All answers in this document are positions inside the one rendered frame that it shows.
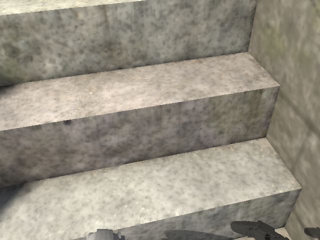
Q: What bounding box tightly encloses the robot right hand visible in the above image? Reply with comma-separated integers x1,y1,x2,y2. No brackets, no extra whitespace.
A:
230,220,289,240

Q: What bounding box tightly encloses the robot left thigh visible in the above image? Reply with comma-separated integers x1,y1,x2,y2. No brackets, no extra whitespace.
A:
88,229,125,240

